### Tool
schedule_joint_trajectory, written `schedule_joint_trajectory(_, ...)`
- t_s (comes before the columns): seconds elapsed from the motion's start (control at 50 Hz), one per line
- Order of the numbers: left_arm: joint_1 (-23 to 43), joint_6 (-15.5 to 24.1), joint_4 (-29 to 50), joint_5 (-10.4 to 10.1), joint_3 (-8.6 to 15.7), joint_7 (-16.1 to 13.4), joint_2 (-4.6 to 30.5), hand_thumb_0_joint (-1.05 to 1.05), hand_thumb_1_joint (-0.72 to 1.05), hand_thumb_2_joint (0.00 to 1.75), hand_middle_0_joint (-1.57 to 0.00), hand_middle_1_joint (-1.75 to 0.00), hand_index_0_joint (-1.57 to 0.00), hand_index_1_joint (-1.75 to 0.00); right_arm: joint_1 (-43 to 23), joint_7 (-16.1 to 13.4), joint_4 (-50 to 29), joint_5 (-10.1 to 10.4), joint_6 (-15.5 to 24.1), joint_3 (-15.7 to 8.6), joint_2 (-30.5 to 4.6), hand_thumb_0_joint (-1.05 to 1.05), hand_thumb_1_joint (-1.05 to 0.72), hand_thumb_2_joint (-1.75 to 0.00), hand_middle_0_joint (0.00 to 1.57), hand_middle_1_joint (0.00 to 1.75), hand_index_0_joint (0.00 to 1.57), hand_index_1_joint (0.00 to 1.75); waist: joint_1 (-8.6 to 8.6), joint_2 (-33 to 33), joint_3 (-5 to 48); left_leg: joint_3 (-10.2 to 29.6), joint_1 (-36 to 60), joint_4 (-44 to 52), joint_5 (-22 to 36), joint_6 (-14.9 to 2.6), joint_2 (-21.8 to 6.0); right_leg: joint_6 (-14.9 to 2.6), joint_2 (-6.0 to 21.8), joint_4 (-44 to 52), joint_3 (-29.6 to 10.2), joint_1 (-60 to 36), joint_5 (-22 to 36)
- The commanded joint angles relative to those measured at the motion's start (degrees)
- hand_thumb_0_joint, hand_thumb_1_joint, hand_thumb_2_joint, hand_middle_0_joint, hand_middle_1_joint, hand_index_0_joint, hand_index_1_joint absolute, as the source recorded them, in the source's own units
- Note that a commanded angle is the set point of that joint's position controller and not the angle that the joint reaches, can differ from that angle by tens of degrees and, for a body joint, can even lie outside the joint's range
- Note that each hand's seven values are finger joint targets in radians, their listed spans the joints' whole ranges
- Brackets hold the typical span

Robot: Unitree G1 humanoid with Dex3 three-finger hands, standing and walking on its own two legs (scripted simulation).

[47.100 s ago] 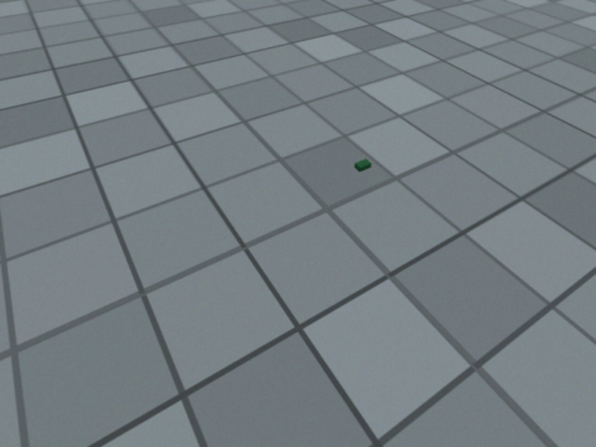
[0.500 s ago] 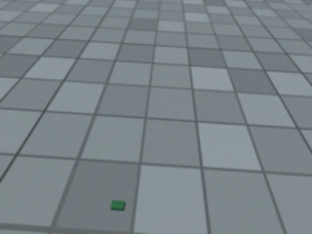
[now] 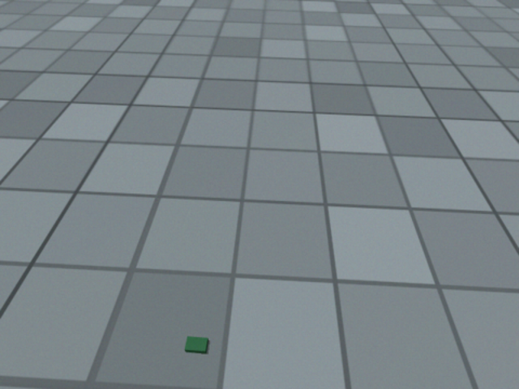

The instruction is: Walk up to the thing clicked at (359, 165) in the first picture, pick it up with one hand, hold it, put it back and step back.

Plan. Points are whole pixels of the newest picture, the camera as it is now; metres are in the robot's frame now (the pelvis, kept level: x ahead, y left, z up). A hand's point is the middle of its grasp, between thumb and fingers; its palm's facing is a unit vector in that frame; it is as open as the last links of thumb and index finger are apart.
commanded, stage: stand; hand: left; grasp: from above
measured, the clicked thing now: (196, 345) +0.44 +0.23 -0.76
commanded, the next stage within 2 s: step back in 1.48 s
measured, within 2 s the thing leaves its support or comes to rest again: neither
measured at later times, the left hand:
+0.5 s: hand out of the picture +0.08 +0.23 -0.16, palm faces +0.01 -0.95 -0.32, open 7.4 cm
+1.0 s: hand out of the picture +0.09 +0.23 -0.16, palm faces -0.01 -0.94 -0.33, open 7.4 cm
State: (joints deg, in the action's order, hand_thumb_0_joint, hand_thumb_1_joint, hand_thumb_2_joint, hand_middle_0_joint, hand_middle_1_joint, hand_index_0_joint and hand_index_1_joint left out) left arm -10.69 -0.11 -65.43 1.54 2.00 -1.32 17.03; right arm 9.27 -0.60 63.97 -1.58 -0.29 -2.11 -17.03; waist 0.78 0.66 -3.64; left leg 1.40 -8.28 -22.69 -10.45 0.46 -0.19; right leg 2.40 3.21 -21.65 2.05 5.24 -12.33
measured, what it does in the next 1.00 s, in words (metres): stands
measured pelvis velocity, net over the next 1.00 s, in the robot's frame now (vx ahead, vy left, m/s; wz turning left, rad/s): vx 0.02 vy -0.01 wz -0.01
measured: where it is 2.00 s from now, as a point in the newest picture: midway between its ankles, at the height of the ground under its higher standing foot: outside the picture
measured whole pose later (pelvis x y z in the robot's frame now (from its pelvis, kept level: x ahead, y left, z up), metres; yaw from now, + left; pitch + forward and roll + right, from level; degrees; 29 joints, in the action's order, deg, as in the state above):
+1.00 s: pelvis +0.02 -0.01 +0.00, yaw -1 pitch -3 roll +0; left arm -6.3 0.4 -65.2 0.8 1.3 -0.4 18.5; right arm 5.9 -0.2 65.4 -1.1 0.4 -0.7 -18.5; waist 0.2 0.2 -3.4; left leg 1.0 -6.5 -19.2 -10.1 1.5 -1.3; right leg 1.5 2.2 -18.9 1.7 4.1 -12.1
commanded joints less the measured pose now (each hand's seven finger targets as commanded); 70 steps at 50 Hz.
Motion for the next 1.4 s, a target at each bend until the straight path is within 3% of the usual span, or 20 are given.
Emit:
schedule_joint_trajectory(0.0,2.16,1.21,3.32,-0.08,1.96,-0.73,10.69,0.0,0.9,0.9,-0.2,-0.3,-0.2,-0.3,-2.62,-0.83,-3.07,0.26,1.44,-1.47,-10.6,0.0,-0.9,-0.9,0.2,0.3,0.2,0.3,-0.39,-0.06,1.69,5.15,-0.37,4.8,2.6,-1.85,-5.16,-2.64,4.01,5.25,-4.32,1.21,2.17)
schedule_joint_trajectory(0.04,2.22,1.24,3.01,-0.21,1.96,-0.61,11.04,0.0,0.9,0.9,-0.2,-0.3,-0.2,-0.3,-2.99,-0.81,-2.89,0.32,1.45,-1.22,-10.51,0.0,-0.9,-0.9,0.2,0.3,0.2,0.3,-0.28,-0.92,1.23,5.1,0.21,4.9,3.13,-1.76,-5.15,-2.67,3.9,5.61,-4.4,1.73,2.18)
schedule_joint_trajectory(0.1,2.78,1.36,3.11,-0.33,2.04,-0.61,11.08,0.0,0.9,0.9,-0.2,-0.3,-0.2,-0.3,-2.67,-0.86,-2.6,0.41,1.62,-1.05,-11.01,0.0,-0.9,-0.9,0.2,0.3,0.2,0.3,-0.37,-0.3,3.11,4.75,1.36,4.37,7.2,-1.86,-5.57,-2.6,4.21,5.01,-4.36,0.01,6.71)
schedule_joint_trajectory(0.14,3.37,1.2,3.06,-0.25,2.05,-0.55,11.23,0.0,0.9,0.9,-0.2,-0.3,-0.2,-0.3,-2.82,-0.96,-2.5,0.46,1.54,-0.97,-11.31,0.0,-0.9,-0.9,0.2,0.3,0.2,0.3,-0.59,-0.91,1.85,4.6,1.1,5.04,6.06,-1.47,-5.5,-2.55,3.88,5.34,-4.24,0.96,4.66)
schedule_joint_trajectory(0.22,3.72,1.09,2.81,-0.44,2.05,-0.48,10.88,0.0,0.9,0.9,-0.2,-0.3,-0.2,-0.3,-3.2,-1.1,-2.13,0.48,1.62,-0.76,-11.38,0.0,-0.9,-0.9,0.2,0.3,0.2,0.3,-0.32,0.18,3.11,4.28,1.48,4.58,9.54,-1.55,-5.98,-2.55,4.0,5.05,-4.17,-0.4,7.41)
schedule_joint_trajectory(0.32,4.23,1.23,2.83,-0.32,1.94,-0.29,11.3,0.0,0.9,0.9,-0.2,-0.3,-0.2,-0.3,-3.8,-0.89,-1.93,0.54,1.58,-0.69,-11.62,0.0,-0.9,-0.9,0.2,0.3,0.2,0.3,-0.31,-0.63,2.01,4.46,0.58,5.42,6.77,-1.24,-5.87,-2.54,3.93,6.13,-4.25,-0.07,4.98)
schedule_joint_trajectory(0.4,5.57,1.44,3.38,-0.44,2.18,-0.4,11.98,0.0,0.9,0.9,-0.2,-0.3,-0.2,-0.3,-4.05,-0.91,-2.02,0.51,1.7,-0.76,-11.98,0.0,-0.9,-0.9,0.2,0.3,0.2,0.3,-0.57,-0.85,4.13,4.11,1.66,4.73,11.43,-1.33,-6.28,-2.5,4.22,5.29,-4.05,-1.56,9.82)
schedule_joint_trajectory(0.56,6.19,1.39,3.4,-0.23,1.9,-0.04,12.21,0.0,0.9,0.9,-0.2,-0.3,-0.2,-0.3,-4.82,-0.65,-1.89,0.56,1.61,-0.75,-12.4,0.0,-0.9,-0.9,0.2,0.3,0.2,0.3,-0.71,-0.89,2.49,4.38,0.98,6.24,5.16,-1.19,-6.22,-2.6,3.87,6.64,-4.1,0.54,3.29)
schedule_joint_trajectory(0.64,6.33,1.73,3.7,-0.57,1.88,-0.15,12.52,0.0,0.9,0.9,-0.2,-0.3,-0.2,-0.3,-4.64,-0.61,-1.8,0.57,1.81,-0.77,-12.57,0.0,-0.9,-0.9,0.2,0.3,0.2,0.3,-0.72,-0.67,5.54,3.88,2.62,4.62,12.87,-1.36,-6.74,-2.73,4.53,5.44,-4.15,-2.08,11.34)
schedule_joint_trajectory(0.68,6.18,1.69,3.75,-0.6,1.73,-0.06,12.38,0.0,0.9,0.9,-0.2,-0.3,-0.2,-0.3,-4.93,-0.62,-1.72,0.61,1.89,-0.77,-13.05,0.0,-0.9,-0.9,0.2,0.3,0.2,0.3,-0.65,0.21,5.33,3.85,3.09,4.91,13.53,-1.31,-6.78,-2.7,4.28,5.35,-4.01,-1.61,11.24)
schedule_joint_trajectory(0.74,6.55,1.66,3.64,-0.73,1.73,-0.04,12.64,0.0,0.9,0.9,-0.2,-0.3,-0.2,-0.3,-4.8,-0.63,-1.54,0.67,1.82,-0.46,-12.57,0.0,-0.9,-0.9,0.2,0.3,0.2,0.3,-0.77,-0.37,5.13,3.7,2.67,5.2,13.25,-1.28,-6.79,-2.73,4.43,5.24,-3.93,-2.01,11.43)
schedule_joint_trajectory(0.76,6.13,1.6,3.48,-0.63,1.59,0.01,12.43,0.0,0.9,0.9,-0.2,-0.3,-0.2,-0.3,-5.02,-0.61,-1.47,0.67,1.75,-0.5,-12.86,0.0,-0.9,-0.9,0.2,0.3,0.2,0.3,-0.65,-0.04,4.42,3.78,2.24,5.74,10.01,-1.18,-6.49,-2.55,4.21,6.03,-3.98,-0.94,8.55)
schedule_joint_trajectory(0.8,6.28,1.54,3.54,-0.57,1.55,0.05,12.62,0.0,0.9,0.9,-0.2,-0.3,-0.2,-0.3,-5.33,-0.6,-1.56,0.64,1.69,-0.57,-12.99,0.0,-0.9,-0.9,0.2,0.3,0.2,0.3,-0.64,-0.47,3.79,4.05,2.29,6.02,9.55,-1.09,-6.68,-2.7,4.14,6.17,-3.98,-0.41,7.23)
schedule_joint_trajectory(0.86,6.28,1.61,3.73,-0.53,1.49,0.04,12.77,0.0,0.9,0.9,-0.2,-0.3,-0.2,-0.3,-5.35,-0.56,-1.56,0.67,1.75,-0.65,-12.95,0.0,-0.9,-0.9,0.2,0.3,0.2,0.3,-0.7,-0.71,4.86,3.82,3.24,5.38,13.0,-1.08,-6.92,-2.91,4.3,5.33,-3.74,-0.83,10.13)
schedule_joint_trajectory(0.94,6.17,1.57,3.81,-0.65,1.43,0.15,12.96,0.0,0.9,0.9,-0.2,-0.3,-0.2,-0.3,-5.41,-0.52,-1.57,0.7,1.86,-0.59,-13.05,0.0,-0.9,-0.9,0.2,0.3,0.2,0.3,-0.75,-0.36,4.59,3.67,3.28,5.72,12.4,-0.98,-6.86,-2.97,4.25,5.45,-3.95,-0.47,9.67)
schedule_joint_trajectory(0.98,6.52,1.67,3.87,-0.72,1.38,0.14,13.0,0.0,0.9,0.9,-0.2,-0.3,-0.2,-0.3,-5.16,-0.45,-1.49,0.73,1.71,-0.51,-13.15,0.0,-0.9,-0.9,0.2,0.3,0.2,0.3,-0.92,-0.36,3.9,3.74,1.68,6.3,9.16,-1.07,-6.63,-2.79,4.26,6.09,-4.25,-0.77,7.59)
schedule_joint_trajectory(1.02,6.11,1.76,4.0,-0.65,1.41,0.15,13.2,0.0,0.9,0.9,-0.2,-0.3,-0.2,-0.3,-5.59,-0.42,-1.77,0.68,1.77,-0.65,-13.26,0.0,-0.9,-0.9,0.2,0.3,0.2,0.3,-0.73,-0.72,5.05,3.76,3.43,5.57,12.11,-1.18,-7.03,-2.97,4.47,5.62,-4.15,-0.59,9.92)
schedule_joint_trajectory(1.22,5.88,1.87,4.38,-0.71,1.06,0.3,13.17,0.0,0.9,0.9,-0.2,-0.3,-0.2,-0.3,-5.51,-0.27,-1.64,0.75,1.81,-0.55,-13.72,0.0,-0.9,-0.9,0.2,0.3,0.2,0.3,-0.69,0.18,4.63,3.61,2.88,5.91,10.68,-1.21,-7.06,-2.92,4.48,6.06,-4.45,-0.63,9.06)
schedule_joint_trajectory(1.32,6.19,1.91,4.28,-0.69,1.04,0.35,13.55,0.0,0.9,0.9,-0.2,-0.3,-0.2,-0.3,-5.12,-0.04,-1.5,0.77,1.58,-0.49,-13.48,0.0,-0.9,-0.9,0.2,0.3,0.2,0.3,-1.0,-1.0,3.21,3.84,1.03,6.82,6.42,-0.98,-6.56,-2.87,4.3,7.06,-4.52,-0.06,5.17)
schedule_joint_trajectory(1.38,5.97,1.84,4.54,-0.67,1.07,0.42,13.66,0.0,0.9,0.9,-0.2,-0.3,-0.2,-0.3,-4.97,-0.07,-1.67,0.72,1.79,-0.46,-13.72,0.0,-0.9,-0.9,0.2,0.3,0.2,0.3,-0.84,0.32,4.2,3.89,1.41,6.83,8.38,-1.01,-6.82,-3.16,4.37,6.29,-4.21,-0.8,6.68)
